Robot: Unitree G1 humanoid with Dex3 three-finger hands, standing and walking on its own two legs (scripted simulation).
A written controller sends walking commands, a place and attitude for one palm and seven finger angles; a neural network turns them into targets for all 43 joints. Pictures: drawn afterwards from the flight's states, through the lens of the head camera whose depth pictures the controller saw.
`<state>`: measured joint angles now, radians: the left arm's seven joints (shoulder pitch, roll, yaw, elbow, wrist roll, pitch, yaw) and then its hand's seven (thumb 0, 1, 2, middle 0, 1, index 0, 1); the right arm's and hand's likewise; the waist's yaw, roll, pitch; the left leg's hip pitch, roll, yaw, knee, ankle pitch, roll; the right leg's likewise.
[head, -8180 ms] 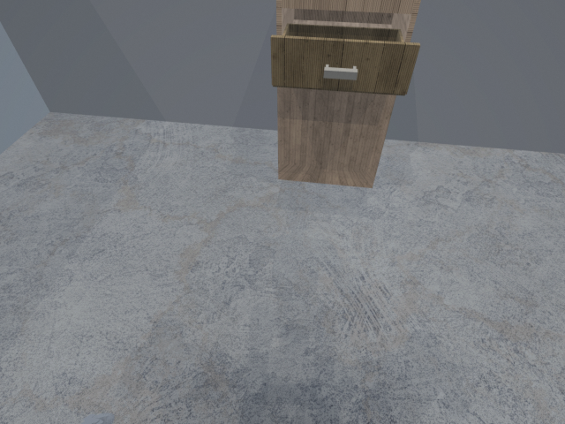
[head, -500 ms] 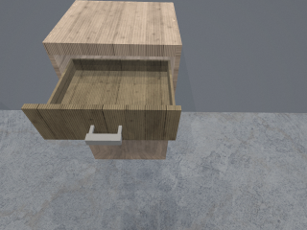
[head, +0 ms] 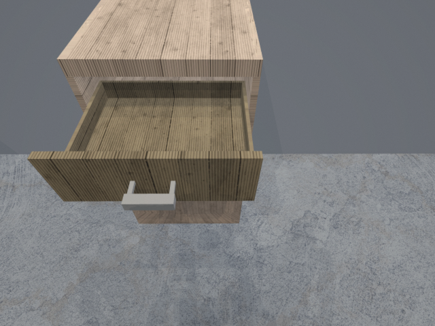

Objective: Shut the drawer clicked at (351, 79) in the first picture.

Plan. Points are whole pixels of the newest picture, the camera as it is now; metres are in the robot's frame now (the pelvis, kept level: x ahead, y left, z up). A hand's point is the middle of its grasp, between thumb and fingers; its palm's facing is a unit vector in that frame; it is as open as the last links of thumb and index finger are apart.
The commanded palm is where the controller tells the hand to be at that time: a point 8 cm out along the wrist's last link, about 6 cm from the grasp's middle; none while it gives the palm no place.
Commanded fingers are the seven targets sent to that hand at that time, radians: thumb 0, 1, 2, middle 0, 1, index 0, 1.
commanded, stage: shuffle to correct the standing spot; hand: left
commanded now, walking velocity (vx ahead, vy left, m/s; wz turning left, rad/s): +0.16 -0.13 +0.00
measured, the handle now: (151, 193) +0.37 +0.16 +0.00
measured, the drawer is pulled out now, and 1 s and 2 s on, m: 0.28 0.28 0.28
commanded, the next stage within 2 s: come to a stop and stand still in 0.10 s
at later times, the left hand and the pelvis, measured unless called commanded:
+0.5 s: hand out of the picture +0.13 +0.14 -0.17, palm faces +0.06 -0.96 -0.26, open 7.3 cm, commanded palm none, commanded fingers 0.00 0.90 0.90 -0.20 -0.30 -0.20 -0.30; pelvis +0.07 -0.05 -0.01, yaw +4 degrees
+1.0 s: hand out of the picture +0.06 +0.16 -0.17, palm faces +0.06 -0.97 -0.22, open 7.4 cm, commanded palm none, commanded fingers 0.00 0.90 0.90 -0.20 -0.30 -0.20 -0.30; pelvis +0.05 -0.03 +0.01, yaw +1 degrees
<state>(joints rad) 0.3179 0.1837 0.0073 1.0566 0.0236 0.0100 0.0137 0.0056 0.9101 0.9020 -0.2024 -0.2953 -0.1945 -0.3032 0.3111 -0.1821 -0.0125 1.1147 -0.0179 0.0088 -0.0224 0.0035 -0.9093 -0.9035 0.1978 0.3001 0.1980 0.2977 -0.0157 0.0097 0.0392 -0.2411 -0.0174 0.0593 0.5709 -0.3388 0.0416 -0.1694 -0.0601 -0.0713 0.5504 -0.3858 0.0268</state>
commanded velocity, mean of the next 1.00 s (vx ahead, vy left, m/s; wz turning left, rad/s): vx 0.01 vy -0.01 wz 0.00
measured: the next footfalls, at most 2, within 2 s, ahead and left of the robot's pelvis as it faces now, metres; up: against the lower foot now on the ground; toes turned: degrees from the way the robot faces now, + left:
right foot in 0.40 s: +0.16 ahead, -0.17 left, +0.00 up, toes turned -2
left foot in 0.72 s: +0.08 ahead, +0.08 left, +0.00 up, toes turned +4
